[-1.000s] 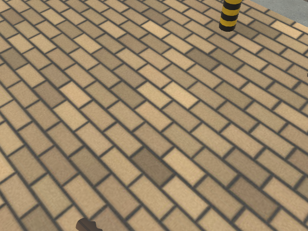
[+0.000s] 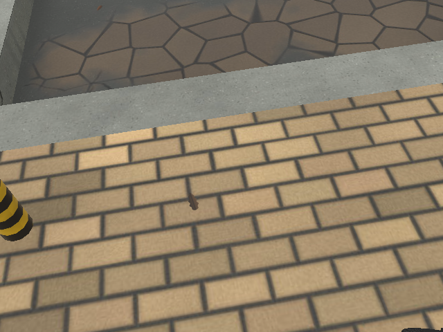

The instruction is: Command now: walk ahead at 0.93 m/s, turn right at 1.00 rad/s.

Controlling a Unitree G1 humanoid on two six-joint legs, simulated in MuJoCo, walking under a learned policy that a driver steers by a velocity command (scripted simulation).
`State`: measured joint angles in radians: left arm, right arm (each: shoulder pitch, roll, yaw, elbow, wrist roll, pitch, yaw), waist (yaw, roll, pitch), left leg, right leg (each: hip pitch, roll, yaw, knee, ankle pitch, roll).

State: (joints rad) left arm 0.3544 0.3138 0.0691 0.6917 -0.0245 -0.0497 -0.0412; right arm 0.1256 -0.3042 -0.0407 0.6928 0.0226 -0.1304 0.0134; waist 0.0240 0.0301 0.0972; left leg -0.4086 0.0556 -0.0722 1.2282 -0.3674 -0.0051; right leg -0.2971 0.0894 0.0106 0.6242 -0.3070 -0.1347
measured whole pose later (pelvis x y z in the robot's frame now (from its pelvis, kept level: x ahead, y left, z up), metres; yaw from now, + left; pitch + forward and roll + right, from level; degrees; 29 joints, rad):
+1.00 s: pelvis +0.73 -0.25 +0.02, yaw -40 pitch +1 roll +0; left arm 0.32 0.27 0.05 0.79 0.00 -0.08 -0.02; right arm 0.08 -0.33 -0.03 0.73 0.00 -0.09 0.00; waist 0.06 0.05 0.09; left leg -0.65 0.11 -0.03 0.95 -0.23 -0.03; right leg -0.15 0.10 -0.01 0.34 -0.19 -0.11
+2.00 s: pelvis +0.87 -0.42 +0.01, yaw -90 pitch +3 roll +3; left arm 0.16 0.33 0.10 0.57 -0.02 0.05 0.04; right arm 0.02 -0.31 -0.09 0.75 0.00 -0.01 -0.01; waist 0.01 0.02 0.04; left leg -0.45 -0.08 -0.15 0.71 -0.32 -0.08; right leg -0.34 0.15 0.30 0.54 -0.22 -0.05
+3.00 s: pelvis +0.52 -0.70 +0.00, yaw -147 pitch +3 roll +3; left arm 0.53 0.25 0.04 0.76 -0.04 -0.06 0.03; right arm -0.12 -0.28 -0.03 0.56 0.02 -0.13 0.05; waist 0.12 0.05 0.05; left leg -0.71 -0.01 -0.07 0.50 0.12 -0.04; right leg 0.12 0.04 0.26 0.31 -0.46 -0.10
